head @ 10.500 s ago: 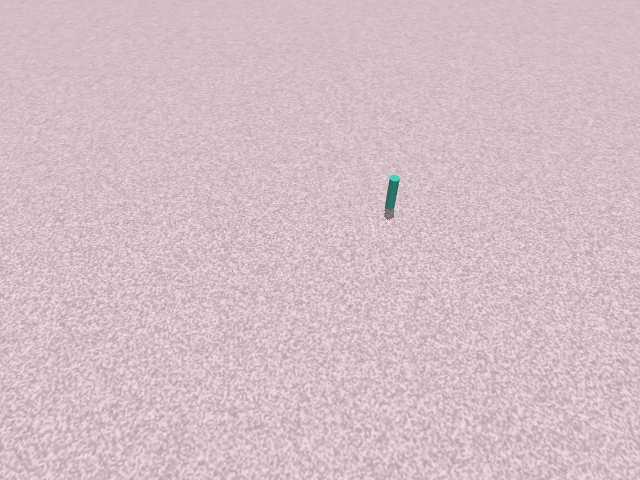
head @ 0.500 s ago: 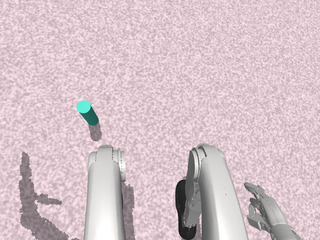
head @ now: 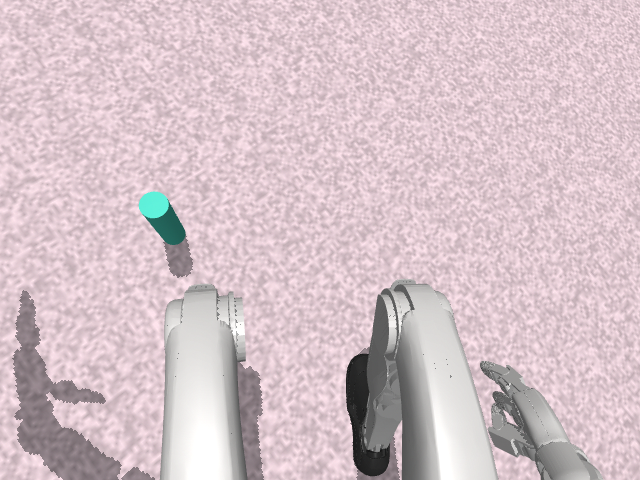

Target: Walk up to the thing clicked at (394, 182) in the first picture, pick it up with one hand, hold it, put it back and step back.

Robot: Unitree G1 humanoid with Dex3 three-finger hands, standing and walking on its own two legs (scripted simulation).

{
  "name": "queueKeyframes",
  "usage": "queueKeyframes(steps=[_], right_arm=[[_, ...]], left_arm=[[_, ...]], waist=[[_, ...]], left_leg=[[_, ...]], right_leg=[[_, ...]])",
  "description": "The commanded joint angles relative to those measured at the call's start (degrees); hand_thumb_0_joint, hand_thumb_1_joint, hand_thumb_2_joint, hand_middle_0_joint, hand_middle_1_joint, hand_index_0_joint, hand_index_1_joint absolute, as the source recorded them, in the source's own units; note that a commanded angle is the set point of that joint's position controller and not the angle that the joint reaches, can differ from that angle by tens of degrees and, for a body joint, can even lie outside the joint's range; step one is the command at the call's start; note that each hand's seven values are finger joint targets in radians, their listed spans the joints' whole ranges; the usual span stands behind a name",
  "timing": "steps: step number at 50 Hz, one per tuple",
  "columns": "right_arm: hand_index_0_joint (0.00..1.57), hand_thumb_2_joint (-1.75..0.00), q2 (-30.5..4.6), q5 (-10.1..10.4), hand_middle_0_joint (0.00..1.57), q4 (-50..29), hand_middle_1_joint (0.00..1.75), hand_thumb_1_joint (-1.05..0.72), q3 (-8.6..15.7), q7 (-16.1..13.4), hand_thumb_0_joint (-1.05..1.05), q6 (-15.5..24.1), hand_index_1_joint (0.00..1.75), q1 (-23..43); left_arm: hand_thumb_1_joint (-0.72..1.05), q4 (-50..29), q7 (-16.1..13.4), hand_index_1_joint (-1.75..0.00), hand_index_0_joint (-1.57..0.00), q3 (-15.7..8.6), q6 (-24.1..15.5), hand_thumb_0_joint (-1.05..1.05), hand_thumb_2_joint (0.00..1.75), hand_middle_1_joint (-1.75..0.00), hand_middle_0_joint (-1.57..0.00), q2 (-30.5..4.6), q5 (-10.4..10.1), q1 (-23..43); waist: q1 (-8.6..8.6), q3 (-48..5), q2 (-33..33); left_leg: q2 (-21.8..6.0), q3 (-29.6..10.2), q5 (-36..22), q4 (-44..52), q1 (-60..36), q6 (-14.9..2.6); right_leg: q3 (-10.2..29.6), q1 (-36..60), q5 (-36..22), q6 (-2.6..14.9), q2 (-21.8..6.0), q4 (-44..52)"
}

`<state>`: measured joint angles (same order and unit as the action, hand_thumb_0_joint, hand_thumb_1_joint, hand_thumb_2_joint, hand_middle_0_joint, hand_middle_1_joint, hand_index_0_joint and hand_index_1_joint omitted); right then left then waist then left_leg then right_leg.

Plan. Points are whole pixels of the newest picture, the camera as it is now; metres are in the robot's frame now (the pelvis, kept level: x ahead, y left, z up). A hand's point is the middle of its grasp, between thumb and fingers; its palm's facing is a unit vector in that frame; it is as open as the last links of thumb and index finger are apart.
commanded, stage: approach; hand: left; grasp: from the side
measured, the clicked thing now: (165, 221) +0.46 +0.25 -0.29
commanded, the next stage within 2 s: close in in 0.44 s
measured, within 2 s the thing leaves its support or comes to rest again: neither
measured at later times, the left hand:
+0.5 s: hand (69, 231) +0.41 +0.35 -0.19, palm faces +0.16 -0.99 +0.01, open 17.5 cm
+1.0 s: hand (143, 239) +0.42 +0.27 -0.24, palm faces +0.16 -0.99 +0.01, open 17.5 cm
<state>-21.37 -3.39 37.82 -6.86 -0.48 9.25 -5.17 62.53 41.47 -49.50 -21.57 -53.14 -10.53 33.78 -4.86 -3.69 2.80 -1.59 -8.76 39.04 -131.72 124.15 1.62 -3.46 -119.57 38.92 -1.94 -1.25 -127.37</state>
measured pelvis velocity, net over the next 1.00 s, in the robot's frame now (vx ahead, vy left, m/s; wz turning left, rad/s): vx -0.02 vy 0.02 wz -0.14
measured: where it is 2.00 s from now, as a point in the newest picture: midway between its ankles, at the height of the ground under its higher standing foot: (295, 441)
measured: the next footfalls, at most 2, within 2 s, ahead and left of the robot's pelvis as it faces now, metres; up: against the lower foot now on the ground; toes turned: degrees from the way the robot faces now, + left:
none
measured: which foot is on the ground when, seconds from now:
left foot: down 0.00-1.00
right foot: down 0.00-1.00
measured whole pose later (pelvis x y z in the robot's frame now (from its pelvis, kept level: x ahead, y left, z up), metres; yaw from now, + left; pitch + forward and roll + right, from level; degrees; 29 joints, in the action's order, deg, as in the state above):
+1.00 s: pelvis -0.02 +0.02 -0.09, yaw -8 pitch +13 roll -16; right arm -22.5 -19.4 33.4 -25.4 6.8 1.8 9.2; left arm 79.3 15.3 -34.0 -60.6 -44.7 -9.0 32.8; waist -12.5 15.2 13.9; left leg -0.8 -20.6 40.0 -152.6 127.4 1.4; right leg -10.8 -119.0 35.5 -4.1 3.4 -139.4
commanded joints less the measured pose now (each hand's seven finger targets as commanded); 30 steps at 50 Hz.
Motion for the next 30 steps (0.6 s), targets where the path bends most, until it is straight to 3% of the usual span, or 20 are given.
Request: queueKeyframes(steps=[1,2,3,7,8,9,10,12,13,14,15,18,19,20,22,23,26,27,29,30], right_arm=[[0.2,-0.9,-13.81,-0.13,0.2,-2.78,0.3,-0.91,4.24,-0.69,0.0,1.76,0.3,-5.98],[0.2,-0.9,-13.59,-0.19,0.2,-2.18,0.3,-0.91,3.8,-0.5,0.0,1.87,0.3,-5.85],[0.2,-0.9,-14.05,-0.53,0.2,-3.04,0.3,-0.91,3.5,-0.33,0.0,2.07,0.3,-5.21],[0.2,-0.9,-14.41,-2.09,0.2,-2.6,0.3,-0.9,1.68,0.24,0.0,2.26,0.3,-3.9],[0.2,-0.9,-14.91,-2.46,0.2,-3.39,0.3,-0.9,1.27,0.32,0.0,2.18,0.3,-2.77],[0.2,-0.9,-15.01,-2.85,0.2,-2.6,0.3,-0.9,0.56,0.48,0.0,1.94,0.3,-2.72],[0.2,-0.9,-15.55,-3.4,0.2,-3.21,0.3,-0.9,-0.15,0.53,0.0,1.67,0.3,-1.63],[0.2,-0.9,-16.01,-4.4,0.2,-3.18,0.3,-0.9,-1.26,0.91,0.0,0.8,0.3,-0.44],[0.2,-0.9,-16.29,-4.9,0.2,-3.07,0.3,-0.9,-1.8,1.06,0.0,0.25,0.3,0.19],[0.2,-0.9,-16.58,-5.52,0.2,-3.08,0.3,-0.91,-2.33,1.17,0.0,-0.12,0.3,0.51],[0.2,-0.91,-16.87,-6.01,0.2,-3.05,0.3,-0.91,-3.01,1.24,0.0,-0.67,0.3,1.08],[0.2,-0.91,-18.05,-7.53,0.2,-3.7,0.3,-0.92,-3.82,1.36,0.0,-1.92,0.3,3.54],[0.2,-0.91,-18.1,-7.88,0.2,-2.64,0.3,-0.92,-4.24,1.57,0.0,-2.48,0.3,3.49],[0.2,-0.91,-18.83,-8.42,0.2,-3.87,0.3,-0.92,-4.55,1.63,0.0,-2.64,0.3,4.42],[0.2,-0.91,-19.11,-9.26,0.2,-3.89,0.3,-0.93,-5.1,1.71,0.0,-3.34,0.3,5.45],[0.2,-0.91,-18.95,-9.56,0.2,-4.52,0.3,-0.94,-5.63,2.01,0.0,-3.53,0.3,6.07],[0.2,-0.91,-18.91,-10.35,0.2,-4.19,0.3,-0.94,-6.36,2.25,0.0,-3.84,0.3,6.96],[0.2,-0.91,-19.03,-10.7,0.2,-3.76,0.3,-0.93,-6.5,2.37,0.0,-4.05,0.3,7.14],[0.2,-0.91,-18.98,-11.47,0.2,-4.49,0.3,-0.94,-7.69,2.89,0.0,-4.57,0.3,8.28],[0.2,-0.91,-19.24,-11.87,0.2,-4.1,0.3,-0.94,-8.04,3.13,0.0,-4.91,0.3,8.52]], left_arm=[[-0.61,-5.38,0.07,-0.1,-0.06,-1.48,-6.44,0.0,0.02,-0.07,-0.09,-17.93,-3.71,9.67],[-0.61,-4.1,0.39,-0.1,-0.06,0.45,-7.79,0.0,0.02,-0.08,-0.09,-15.96,-4.08,10.51],[-0.6,-3.75,0.16,-0.1,-0.06,-1.65,-9.27,0.0,0.02,-0.08,-0.09,-17.67,-4.65,10.23],[-0.57,-0.23,0.63,-0.09,-0.07,0.55,-14.49,0.0,0.02,-0.07,-0.09,-15.71,-5.92,11.55],[-0.58,0.04,0.5,-0.09,-0.06,-0.7,-15.75,0.0,0.02,-0.07,-0.08,-17.25,-6.14,11.62],[-0.55,2.18,0.38,-0.09,-0.06,0.18,-16.63,0.0,0.03,-0.08,-0.08,-16.86,-6.06,11.25],[-0.54,1.68,0.01,-0.1,-0.06,-1.31,-17.85,0.0,0.03,-0.08,-0.08,-19.39,-5.98,11.82],[-0.54,1.45,-0.63,-0.1,-0.05,-1.77,-20.13,0.0,0.04,-0.08,-0.08,-21.88,-5.19,11.64],[-0.55,3.03,-0.83,-0.1,-0.06,-1.29,-21.07,0.0,0.04,-0.08,-0.08,-20.79,-5.11,11.1],[-0.55,1.28,-1.3,-0.1,-0.06,-2.42,-22.11,0.0,0.04,-0.08,-0.08,-23.5,-4.6,12.06],[-0.58,1.56,-1.65,-0.11,-0.06,-1.94,-23.04,0.0,0.05,-0.09,-0.08,-23.49,-4.23,12.16],[-0.57,0.59,-3.33,-0.12,-0.06,-0.05,-25.26,0.0,0.06,-0.1,-0.08,-21.59,-2.61,12.43],[-0.58,3.66,-3.73,-0.12,-0.06,2.13,-25.69,0.0,0.05,-0.11,-0.08,-17.86,-2.55,10.6],[-0.56,1.55,-4.64,-0.12,-0.06,0.37,-26.75,0.0,0.06,-0.1,-0.08,-19.7,-2.51,10.46],[-0.58,2.14,-6.11,-0.12,-0.06,0.09,-28.39,0.0,0.05,-0.1,-0.08,-18.96,-2.87,9.48],[-0.58,3.09,-6.39,-0.12,-0.07,3.75,-28.96,0.0,0.04,-0.1,-0.08,-13.15,-3.27,9.84],[-0.58,5.19,-8.22,-0.12,-0.06,7.74,-30.57,0.0,0.05,-0.11,-0.07,-8.29,-3.04,9.72],[-0.58,6.28,-9.39,-0.12,-0.06,7.19,-31.11,0.0,0.06,-0.11,-0.07,-9.79,-2.31,8.4],[-0.61,6.22,-11.54,-0.09,-0.07,8.81,-33.25,0.0,0.01,-0.08,-0.08,-8.73,-1.86,10.16],[-0.61,7.0,-12.97,-0.09,-0.07,7.04,-34.21,0.0,0.0,-0.09,-0.08,-10.55,-1.72,8.99]], waist=[[-0.77,-29.68,-12.63],[-1.84,-27.61,-11.87],[-1.16,-27.72,-11.15],[-2.73,-28.18,-10.4],[-2.22,-28.43,-10.98],[-2.39,-27.8,-11.3],[-2.04,-28.28,-12.21],[-1.39,-28.78,-14.66],[-1.68,-28.46,-15.79],[-1.61,-29.37,-17.29],[-2.09,-29.33,-18.25],[-3.17,-28.07,-23.55],[-4.29,-27.16,-23.23],[-4.23,-28.02,-24.18],[-4.52,-28.11,-24.82],[-6.36,-27.3,-23.76],[-8.24,-23.72,-21.38],[-7.59,-22.79,-20.43],[-8.86,-21.84,-18.91],[-8.31,-21.36,-18.43]], left_leg=[[-0.21,3.98,-6.34,13.71,-23.68,-2.94],[-0.28,3.57,-4.43,13.43,-22.03,-3.01],[-0.29,3.68,-5.16,12.53,-21.21,-2.98],[-0.62,3.56,-4.98,9.18,-19.91,-2.69],[-0.67,3.54,-5.05,8.32,-19.77,-2.68],[-0.71,3.52,-5.06,7.93,-19.54,-2.51],[-0.9,3.22,-5.8,7.42,-20.11,-2.33],[-1.13,2.86,-6.29,6.83,-20.77,-1.88],[-1.27,2.76,-6.48,6.31,-21.51,-1.64],[-1.41,2.54,-7.62,5.59,-22.3,-1.47],[-1.49,2.13,-7.95,5.42,-23.02,-1.26],[-1.93,0.94,-8.88,5.5,-26.74,-0.38],[-2.03,0.3,-9.26,5.03,-27.57,-0.16],[-2.08,-0.1,-11.88,4.36,-28.45,0.06],[-2.35,-0.42,-14.21,2.58,-29.01,0.14],[-2.33,-0.88,-14.31,2.11,-28.83,0.13],[-2.25,-1.48,-11.89,0.95,-25.39,-0.08],[-2.36,-1.56,-11.19,0.51,-24.08,-0.15],[-2.42,-1.95,-10.03,-0.59,-22.51,-0.34],[-2.39,-2.12,-9.24,-0.89,-21.47,-0.44]], right_leg=[[-4.09,12.24,-5.93,3.8,2.21,10.66],[-4.53,11.11,-4.36,3.76,2.29,10.19],[-4.7,12.21,-5.04,3.67,2.47,9.7],[-5.45,12.93,-5.13,3.46,3.03,7.85],[-5.72,13.39,-5.39,3.37,3.19,7.46],[-5.91,13.48,-5.25,3.39,3.27,6.86],[-6.28,13.67,-5.9,3.44,3.39,5.95],[-6.77,13.87,-6.1,3.58,3.59,4.39],[-7.0,13.61,-6.38,3.58,3.64,3.8],[-7.25,14.44,-7.53,3.56,3.79,3.01],[-7.59,14.0,-7.88,3.6,3.87,2.35],[-8.82,11.49,-8.85,3.83,3.87,0.35],[-9.33,10.39,-8.97,3.78,3.86,-0.04],[-9.81,11.66,-11.16,3.74,3.91,-0.91],[-9.95,11.77,-12.65,3.59,4.02,-1.48],[-10.51,11.86,-13.17,3.47,4.04,-1.54],[-11.33,12.41,-13.07,3.15,4.32,-1.37],[-11.34,12.46,-12.67,3.21,4.5,-1.57],[-11.84,13.73,-12.44,2.89,4.81,-1.36],[-12.03,14.46,-12.08,2.85,5.01,-1.56]])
